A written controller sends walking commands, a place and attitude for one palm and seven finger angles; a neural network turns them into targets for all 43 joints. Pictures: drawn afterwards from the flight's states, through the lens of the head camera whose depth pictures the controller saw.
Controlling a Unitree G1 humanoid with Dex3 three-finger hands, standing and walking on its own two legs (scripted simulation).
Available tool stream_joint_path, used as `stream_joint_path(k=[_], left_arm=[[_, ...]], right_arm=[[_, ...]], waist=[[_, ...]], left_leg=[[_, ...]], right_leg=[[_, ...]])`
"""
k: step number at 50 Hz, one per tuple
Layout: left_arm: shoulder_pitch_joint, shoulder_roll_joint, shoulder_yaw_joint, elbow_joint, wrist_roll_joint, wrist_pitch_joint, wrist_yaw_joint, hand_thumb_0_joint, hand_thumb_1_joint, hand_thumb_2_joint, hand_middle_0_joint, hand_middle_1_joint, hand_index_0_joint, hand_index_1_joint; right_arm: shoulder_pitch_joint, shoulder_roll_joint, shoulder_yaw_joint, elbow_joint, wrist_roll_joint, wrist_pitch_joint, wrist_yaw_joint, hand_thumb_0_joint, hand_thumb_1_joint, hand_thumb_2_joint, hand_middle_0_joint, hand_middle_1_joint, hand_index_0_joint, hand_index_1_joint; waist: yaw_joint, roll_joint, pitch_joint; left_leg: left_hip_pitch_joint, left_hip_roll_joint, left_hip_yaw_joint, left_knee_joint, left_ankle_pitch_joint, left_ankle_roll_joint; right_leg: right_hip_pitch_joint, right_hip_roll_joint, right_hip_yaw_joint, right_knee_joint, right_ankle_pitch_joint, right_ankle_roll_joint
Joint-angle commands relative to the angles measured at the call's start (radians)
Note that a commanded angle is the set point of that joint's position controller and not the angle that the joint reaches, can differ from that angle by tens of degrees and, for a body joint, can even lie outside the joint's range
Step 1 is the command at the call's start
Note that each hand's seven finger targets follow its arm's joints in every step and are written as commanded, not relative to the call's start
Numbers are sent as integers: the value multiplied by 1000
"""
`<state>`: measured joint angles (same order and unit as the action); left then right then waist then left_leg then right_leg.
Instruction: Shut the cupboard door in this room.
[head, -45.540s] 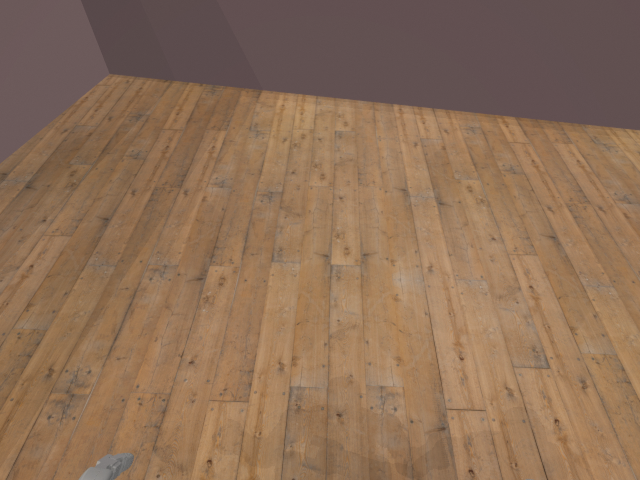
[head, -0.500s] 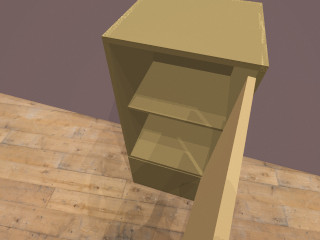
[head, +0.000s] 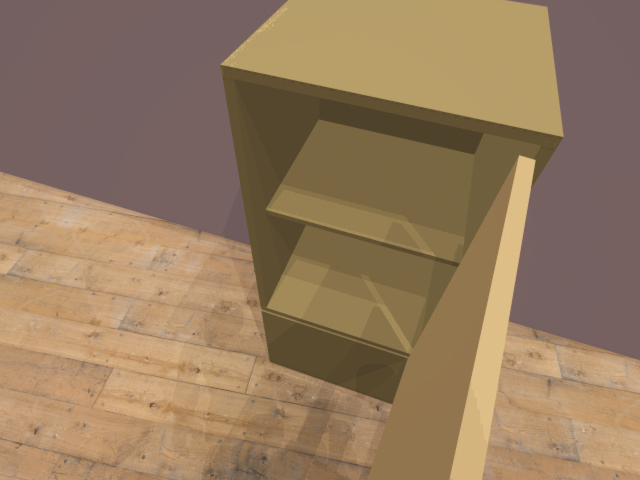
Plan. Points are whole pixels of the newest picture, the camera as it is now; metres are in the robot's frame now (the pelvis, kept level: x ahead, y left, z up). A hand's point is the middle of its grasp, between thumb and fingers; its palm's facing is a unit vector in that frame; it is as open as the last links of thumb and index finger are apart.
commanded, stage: stand and wait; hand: left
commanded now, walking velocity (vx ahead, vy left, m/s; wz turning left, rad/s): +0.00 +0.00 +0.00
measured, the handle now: out of the picture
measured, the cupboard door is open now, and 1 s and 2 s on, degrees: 83 85 85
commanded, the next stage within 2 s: turn or walk to find it in 0.08 s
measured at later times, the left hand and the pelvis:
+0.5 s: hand out of the picture +0.03 +0.17 -0.18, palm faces -0.07 -0.98 -0.18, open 7.4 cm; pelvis +0.00 -0.01 +0.00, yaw -9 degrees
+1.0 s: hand out of the picture +0.06 +0.17 -0.17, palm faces -0.11 -0.98 -0.19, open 7.3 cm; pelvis +0.00 +0.00 +0.01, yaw -8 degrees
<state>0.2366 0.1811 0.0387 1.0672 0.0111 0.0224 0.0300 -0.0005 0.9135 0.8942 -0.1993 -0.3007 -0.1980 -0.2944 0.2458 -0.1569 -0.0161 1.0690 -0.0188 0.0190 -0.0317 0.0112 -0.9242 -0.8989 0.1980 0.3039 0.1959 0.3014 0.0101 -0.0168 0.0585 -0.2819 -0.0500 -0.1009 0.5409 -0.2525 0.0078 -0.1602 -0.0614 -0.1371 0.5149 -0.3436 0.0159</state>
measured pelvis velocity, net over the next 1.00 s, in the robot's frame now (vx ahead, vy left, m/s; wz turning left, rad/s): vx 0.00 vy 0.00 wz -0.15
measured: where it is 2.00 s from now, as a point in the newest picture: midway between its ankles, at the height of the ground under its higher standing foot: outside the picture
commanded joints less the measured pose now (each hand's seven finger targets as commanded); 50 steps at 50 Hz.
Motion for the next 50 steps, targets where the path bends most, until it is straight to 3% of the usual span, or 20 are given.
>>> stream_joint_path(k=[1,5,7,14,17,23,25,26,27,28,29,30,31,32,34,36,37,40,44,50], left_arm=[[108,71,8,-3,-1,-20,3,0,900,900,-200,-300,-200,-300],[77,87,4,-6,-3,-29,2,0,900,900,-200,-300,-200,-300],[62,92,0,-7,-2,-35,-3,0,900,900,-200,-300,-200,-300],[51,114,28,-28,-1,-12,-14,0,900,900,-200,-300,-200,-300],[50,114,38,-46,0,-5,-21,0,900,900,-200,-300,-200,-300],[80,90,43,-66,7,5,-35,0,900,900,-200,-300,-200,-300],[104,84,39,-63,9,2,-34,0,900,900,-200,-300,-200,-300],[113,92,39,-61,10,-2,-32,0,900,900,-200,-300,-200,-300],[104,114,40,-64,11,-9,-29,0,900,900,-200,-300,-200,-300],[92,143,43,-65,11,-14,-24,0,900,900,-200,-300,-200,-300],[93,181,48,-69,7,-18,-20,0,900,900,-200,-300,-200,-300],[82,181,45,-70,5,-19,-18,0,900,900,-200,-300,-200,-300],[53,174,41,-75,6,-21,-16,0,900,900,-200,-300,-200,-300],[21,165,38,-81,5,-22,-15,0,900,900,-200,-300,-200,-300],[-7,143,30,-84,-1,-25,-15,0,900,900,-200,-300,-200,-300],[27,104,22,-77,-5,-27,-15,0,900,900,-200,-300,-200,-300],[37,97,20,-69,-5,-27,-14,0,900,900,-200,-300,-200,-300],[53,95,12,-37,-2,-27,-15,0,900,900,-200,-300,-200,-300],[57,98,3,-14,-4,-35,-11,0,900,900,-200,-300,-200,-300],[50,104,-4,-1,-3,-39,-6,0,900,900,-200,-300,-200,-300]], right_arm=[[15,-118,-22,-40,6,-25,-3,0,-900,-900,200,300,200,300],[18,-99,-15,-32,5,-26,1,0,-900,-900,200,300,200,300],[24,-113,-15,-19,5,-32,-1,0,-900,-900,200,300,200,300],[4,-131,-30,-41,3,-21,-14,0,-900,-900,200,300,200,300],[-2,-147,-38,-58,1,-22,-18,0,-900,-900,200,300,200,300],[-26,-190,-59,-100,3,-21,-22,0,-900,-900,200,300,200,300],[-50,-177,-57,-110,3,-21,-18,0,-900,-900,200,300,200,300],[-62,-166,-53,-113,2,-21,-16,0,-900,-900,200,300,200,300],[-59,-141,-49,-115,2,-21,-14,0,-900,-900,200,300,200,300],[-51,-107,-42,-120,3,-20,-10,0,-900,-900,200,300,200,300],[-52,-88,-35,-120,3,-16,-8,0,-900,-900,200,300,200,300],[-63,-90,-38,-120,0,-14,-7,0,-900,-900,200,300,200,300],[-48,-90,-38,-108,-1,-12,-5,0,-900,-900,200,300,200,300],[-17,-85,-34,-91,-1,-15,-4,0,-900,-900,200,300,200,300],[45,-81,-26,-53,3,-28,-2,0,-900,-900,200,300,200,300],[41,-131,-29,-44,1,-45,-6,0,-900,-900,200,300,200,300],[25,-148,-28,-41,1,-43,-8,0,-900,-900,200,300,200,300],[-2,-140,-22,-31,5,-50,-7,0,-900,-900,200,300,200,300],[12,-123,-19,-11,7,-52,-8,0,-900,-900,200,300,200,300],[25,-125,-21,9,8,-51,-7,0,-900,-900,200,300,200,300]], waist=[[23,79,-14],[1,-22,-25],[-8,-3,-21],[-11,17,25],[-9,63,15],[14,169,17],[30,154,17],[35,121,17],[29,39,21],[24,-73,23],[21,-158,33],[26,-138,53],[9,-110,65],[-12,-84,49],[-34,-32,5],[-8,50,-46],[3,32,-45],[15,112,-31],[8,72,-37],[-1,24,3]], left_leg=[[-80,134,-188,-214,63,54],[5,95,-80,-158,110,15],[68,104,-76,-173,125,14],[42,135,-17,-116,66,11],[46,173,-37,-137,33,24],[8,281,-105,-221,-85,88],[-49,263,-73,-202,-103,81],[-67,230,-39,-168,-115,61],[-92,177,11,-98,-110,31],[-137,113,82,2,-115,0],[-134,81,131,88,-131,-24],[-105,87,115,138,-158,-28],[-75,97,100,150,-156,-28],[-26,102,95,106,-110,-26],[102,118,67,-60,81,-16],[125,195,-35,-148,190,22],[90,210,-50,-172,129,30],[62,199,-46,-218,113,36],[91,168,-5,-207,132,17],[113,150,8,-224,109,10]], right_leg=[[88,-39,82,-100,74,-32],[33,-94,116,-180,23,-47],[-6,-74,120,-199,30,-43],[-70,-67,198,-164,66,-60],[-97,-37,196,-106,87,-54],[-127,37,142,58,49,-32],[-74,31,156,26,61,-34],[-56,12,196,-25,93,-42],[-46,-36,282,-89,116,-60],[-25,-114,389,-161,113,-96],[-54,-208,491,-244,97,-144],[-101,-245,517,-278,137,-186],[-130,-233,485,-272,167,-200],[-137,-200,427,-237,207,-186],[-154,-104,305,-155,200,-115],[-105,-2,214,-76,194,-50],[-70,13,204,-91,149,-39],[-16,3,178,-92,176,-32],[9,-16,192,-132,216,-38],[-13,-31,197,-175,181,-39]])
